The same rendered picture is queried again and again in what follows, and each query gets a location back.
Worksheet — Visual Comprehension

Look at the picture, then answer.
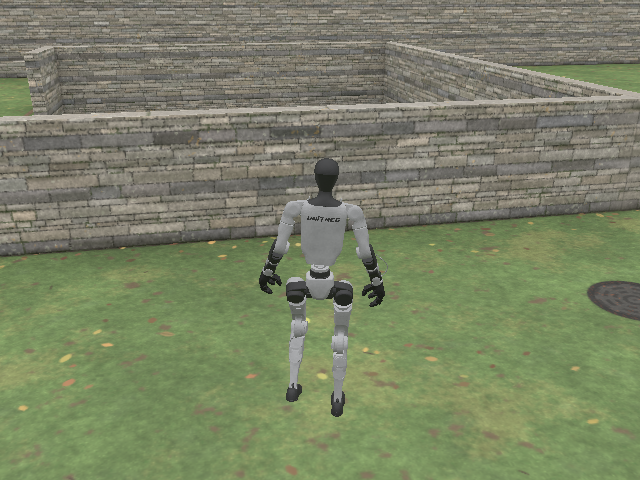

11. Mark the robot left hand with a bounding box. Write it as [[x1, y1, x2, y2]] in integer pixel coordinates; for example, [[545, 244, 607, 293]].
[[259, 271, 282, 294]]

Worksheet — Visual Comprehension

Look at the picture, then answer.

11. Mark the right robot forearm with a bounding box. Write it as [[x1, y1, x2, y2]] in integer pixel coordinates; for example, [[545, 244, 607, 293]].
[[362, 244, 383, 286]]

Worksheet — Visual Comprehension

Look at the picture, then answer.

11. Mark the left robot upper arm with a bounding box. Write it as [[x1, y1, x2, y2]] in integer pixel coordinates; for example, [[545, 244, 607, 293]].
[[273, 200, 304, 255]]

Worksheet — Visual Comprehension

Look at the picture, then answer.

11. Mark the robot right shin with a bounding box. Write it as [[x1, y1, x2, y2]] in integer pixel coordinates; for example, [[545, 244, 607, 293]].
[[332, 336, 348, 403]]

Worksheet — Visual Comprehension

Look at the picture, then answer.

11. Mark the robot shin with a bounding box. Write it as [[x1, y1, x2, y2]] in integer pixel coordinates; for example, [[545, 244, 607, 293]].
[[332, 336, 348, 403], [289, 320, 305, 389]]

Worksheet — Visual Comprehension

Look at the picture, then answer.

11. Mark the robot right hand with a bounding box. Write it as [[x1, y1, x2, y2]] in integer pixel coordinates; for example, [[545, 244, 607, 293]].
[[362, 282, 385, 307]]

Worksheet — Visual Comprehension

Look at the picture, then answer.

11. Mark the left robot forearm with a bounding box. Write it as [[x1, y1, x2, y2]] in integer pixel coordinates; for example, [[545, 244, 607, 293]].
[[262, 239, 283, 276]]

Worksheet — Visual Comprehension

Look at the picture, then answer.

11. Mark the robot left shin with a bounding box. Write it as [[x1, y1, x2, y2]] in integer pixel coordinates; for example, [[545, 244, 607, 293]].
[[289, 320, 305, 389]]

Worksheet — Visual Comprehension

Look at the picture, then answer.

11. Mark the right robot upper arm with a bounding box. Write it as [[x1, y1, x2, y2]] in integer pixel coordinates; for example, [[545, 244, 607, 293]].
[[345, 203, 372, 259]]

